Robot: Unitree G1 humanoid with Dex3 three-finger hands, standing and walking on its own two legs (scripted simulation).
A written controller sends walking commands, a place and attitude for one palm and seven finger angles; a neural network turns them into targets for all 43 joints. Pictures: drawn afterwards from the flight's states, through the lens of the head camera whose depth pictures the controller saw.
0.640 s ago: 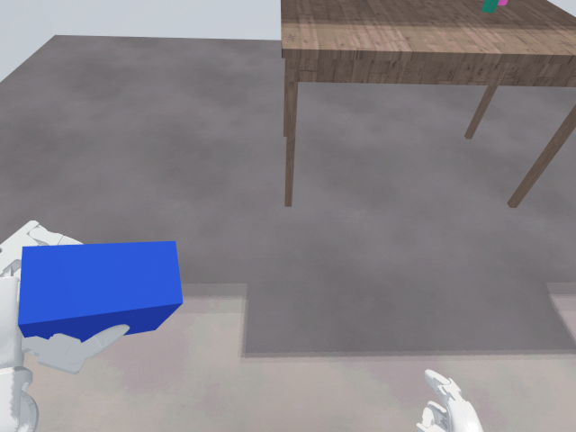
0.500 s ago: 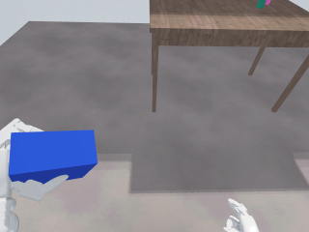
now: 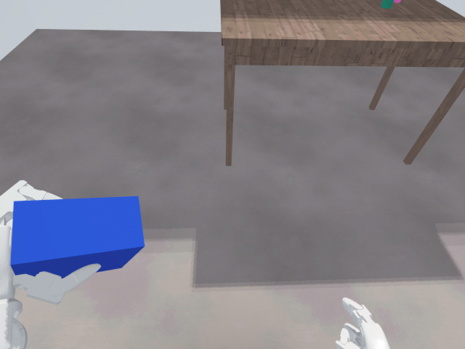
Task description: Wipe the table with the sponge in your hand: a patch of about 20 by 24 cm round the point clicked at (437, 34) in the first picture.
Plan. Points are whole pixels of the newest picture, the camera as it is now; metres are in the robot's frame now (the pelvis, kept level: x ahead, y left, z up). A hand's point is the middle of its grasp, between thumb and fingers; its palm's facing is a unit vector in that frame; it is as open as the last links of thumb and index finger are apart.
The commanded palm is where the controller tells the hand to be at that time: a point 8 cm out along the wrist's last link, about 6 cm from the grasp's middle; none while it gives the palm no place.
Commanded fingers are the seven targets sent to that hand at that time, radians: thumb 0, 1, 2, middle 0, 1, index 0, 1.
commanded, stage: walk to a spot facing it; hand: left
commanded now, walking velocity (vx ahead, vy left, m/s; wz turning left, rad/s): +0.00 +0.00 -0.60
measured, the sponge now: (96, 239) +0.22 +0.21 +0.14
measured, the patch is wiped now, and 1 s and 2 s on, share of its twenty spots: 0.00 0.00 0.00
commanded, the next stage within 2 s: none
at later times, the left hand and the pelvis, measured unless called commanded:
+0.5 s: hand (158, 193) +0.29 +0.14 +0.16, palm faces +0.17 -0.88 -0.45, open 10.4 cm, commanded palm +0.24 +0.19 +0.18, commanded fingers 0.00 0.10 1.30 -1.20 -1.60 -1.20 -1.60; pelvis +0.02 -0.04 +0.01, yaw -13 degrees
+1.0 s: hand (248, 123) +0.45 +0.01 +0.17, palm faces -0.06 -0.87 -0.48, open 10.4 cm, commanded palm +0.41 +0.08 +0.18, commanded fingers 0.00 0.10 1.30 -1.20 -1.60 -1.20 -1.60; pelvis +0.13 -0.08 +0.00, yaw -30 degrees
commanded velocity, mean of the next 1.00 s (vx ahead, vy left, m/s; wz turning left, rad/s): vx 0.32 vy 0.00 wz -0.48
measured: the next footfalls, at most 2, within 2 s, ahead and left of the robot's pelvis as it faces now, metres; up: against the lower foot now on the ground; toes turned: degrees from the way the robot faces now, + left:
left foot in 0.66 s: +0.15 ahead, +0.08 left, +0.00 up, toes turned -12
right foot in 1.06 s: +0.17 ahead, -0.25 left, +0.00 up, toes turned -40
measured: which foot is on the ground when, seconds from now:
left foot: down 0.00-0.26, up 0.28-0.64, down 0.66-1.00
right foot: down 0.00-0.68, up 0.70-1.00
